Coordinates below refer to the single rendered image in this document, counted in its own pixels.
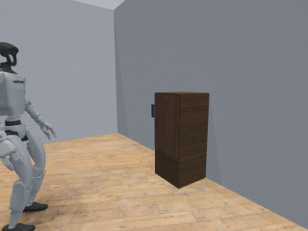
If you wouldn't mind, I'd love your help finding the left robot forearm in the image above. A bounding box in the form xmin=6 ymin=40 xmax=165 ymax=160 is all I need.
xmin=24 ymin=102 xmax=45 ymax=125

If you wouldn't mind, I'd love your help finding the cupboard door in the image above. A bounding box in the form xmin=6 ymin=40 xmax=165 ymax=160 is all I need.
xmin=154 ymin=94 xmax=179 ymax=158

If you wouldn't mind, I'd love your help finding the handle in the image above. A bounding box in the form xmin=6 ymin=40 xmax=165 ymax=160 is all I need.
xmin=151 ymin=104 xmax=157 ymax=117

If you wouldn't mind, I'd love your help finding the right robot hand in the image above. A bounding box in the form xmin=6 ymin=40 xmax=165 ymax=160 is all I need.
xmin=0 ymin=140 xmax=24 ymax=171

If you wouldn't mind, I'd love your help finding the robot right thigh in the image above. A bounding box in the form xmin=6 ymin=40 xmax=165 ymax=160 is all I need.
xmin=7 ymin=132 xmax=33 ymax=191

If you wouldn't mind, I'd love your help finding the left robot hand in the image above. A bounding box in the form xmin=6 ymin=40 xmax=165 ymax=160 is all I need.
xmin=39 ymin=121 xmax=57 ymax=141

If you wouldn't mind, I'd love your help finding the right robot shin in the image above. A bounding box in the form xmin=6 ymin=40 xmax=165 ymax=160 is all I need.
xmin=8 ymin=181 xmax=33 ymax=229

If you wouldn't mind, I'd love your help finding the left robot upper arm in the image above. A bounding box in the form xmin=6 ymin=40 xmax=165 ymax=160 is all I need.
xmin=20 ymin=75 xmax=30 ymax=107

